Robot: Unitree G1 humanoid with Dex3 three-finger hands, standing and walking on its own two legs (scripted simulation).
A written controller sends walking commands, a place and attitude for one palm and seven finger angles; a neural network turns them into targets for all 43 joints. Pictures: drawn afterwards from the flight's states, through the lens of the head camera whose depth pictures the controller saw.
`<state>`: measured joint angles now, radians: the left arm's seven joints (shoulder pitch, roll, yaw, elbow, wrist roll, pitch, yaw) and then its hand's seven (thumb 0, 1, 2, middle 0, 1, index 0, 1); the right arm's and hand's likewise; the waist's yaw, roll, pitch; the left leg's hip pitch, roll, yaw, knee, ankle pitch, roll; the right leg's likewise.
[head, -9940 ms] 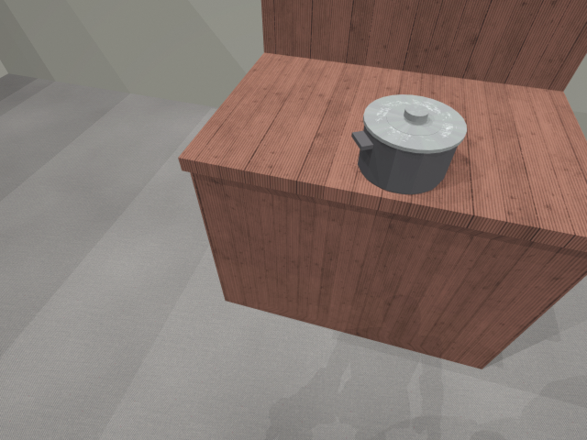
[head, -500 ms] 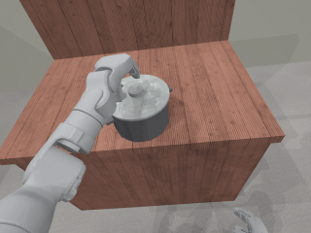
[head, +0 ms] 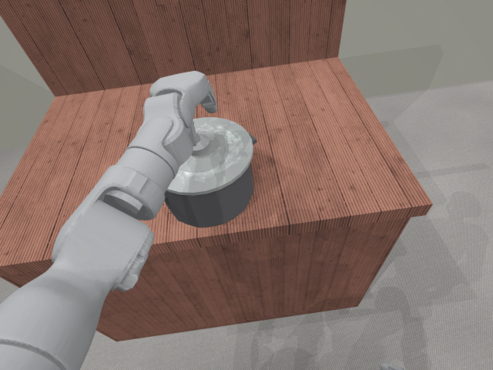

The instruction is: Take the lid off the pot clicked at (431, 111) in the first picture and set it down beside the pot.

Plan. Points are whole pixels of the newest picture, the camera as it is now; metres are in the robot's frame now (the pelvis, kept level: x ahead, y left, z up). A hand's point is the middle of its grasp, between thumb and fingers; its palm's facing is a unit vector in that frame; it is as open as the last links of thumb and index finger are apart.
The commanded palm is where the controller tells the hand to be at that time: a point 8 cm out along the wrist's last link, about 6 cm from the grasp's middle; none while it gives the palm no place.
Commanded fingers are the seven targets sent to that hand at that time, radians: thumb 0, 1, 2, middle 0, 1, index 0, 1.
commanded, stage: move the open hand above the knob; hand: left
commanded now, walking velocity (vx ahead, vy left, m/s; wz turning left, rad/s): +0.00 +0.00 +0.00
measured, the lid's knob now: (197, 144) +0.50 +0.08 +0.09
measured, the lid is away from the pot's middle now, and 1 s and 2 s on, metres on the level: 0.00 0.00 0.00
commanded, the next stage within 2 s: lower the open fingers around the knob in 0.40 s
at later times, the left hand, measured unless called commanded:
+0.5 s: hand (184, 124) +0.47 +0.09 +0.17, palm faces -0.23 -0.09 -0.97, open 9.8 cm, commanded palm +0.46 +0.09 +0.23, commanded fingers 0.00 -0.30 1.51 -0.87 -0.08 -0.87 -0.08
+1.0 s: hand (195, 141) +0.47 +0.07 +0.13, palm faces -0.33 -0.11 -0.94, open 9.8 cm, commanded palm +0.47 +0.09 +0.19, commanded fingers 0.00 -0.30 1.51 -0.87 -0.08 -0.87 -0.08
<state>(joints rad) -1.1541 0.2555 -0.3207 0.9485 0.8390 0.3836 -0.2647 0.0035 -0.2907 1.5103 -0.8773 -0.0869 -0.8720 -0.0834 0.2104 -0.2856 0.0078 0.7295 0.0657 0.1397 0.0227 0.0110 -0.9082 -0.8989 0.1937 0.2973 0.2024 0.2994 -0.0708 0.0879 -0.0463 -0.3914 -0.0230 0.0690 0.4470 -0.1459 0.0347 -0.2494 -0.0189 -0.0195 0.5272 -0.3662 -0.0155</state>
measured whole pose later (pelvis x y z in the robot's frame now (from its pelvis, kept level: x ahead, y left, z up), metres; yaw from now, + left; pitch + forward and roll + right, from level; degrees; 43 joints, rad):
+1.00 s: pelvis +0.00 +0.00 +0.00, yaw +0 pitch +6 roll +1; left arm -1.17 0.20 -0.35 1.07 0.83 0.42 -0.25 0.00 -0.29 1.51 -0.87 -0.09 -0.87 -0.08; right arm 0.20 -0.28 0.02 0.74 0.07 0.13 0.00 0.01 -0.91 -0.90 0.19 0.30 0.20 0.30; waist -0.08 0.07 -0.05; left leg -0.41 -0.02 0.06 0.45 -0.14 0.04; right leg -0.27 -0.02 -0.03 0.53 -0.36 -0.02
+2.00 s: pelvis +0.00 +0.00 +0.00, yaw +0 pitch +7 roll +1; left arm -1.19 0.20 -0.36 1.13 0.84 0.42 -0.24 0.00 -0.29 1.51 -0.89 -0.10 -0.87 -0.08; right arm 0.22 -0.28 0.01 0.76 0.07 0.16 -0.01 0.01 -0.91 -0.90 0.20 0.30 0.20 0.30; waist -0.10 0.07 -0.07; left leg -0.45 -0.01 0.06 0.48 -0.16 0.03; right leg -0.29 -0.01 -0.02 0.53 -0.37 -0.02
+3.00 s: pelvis +0.01 +0.00 +0.00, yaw +0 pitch +7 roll +1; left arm -1.14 0.21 -0.34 1.09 0.84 0.40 -0.23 0.00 0.16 0.90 -0.58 -0.97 -0.66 -1.00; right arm 0.22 -0.28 0.01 0.76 0.06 0.15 -0.01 0.01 -0.91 -0.90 0.20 0.30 0.20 0.30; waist -0.09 0.07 -0.08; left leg -0.44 -0.01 0.06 0.49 -0.17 0.03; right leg -0.28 0.00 -0.02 0.52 -0.37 -0.02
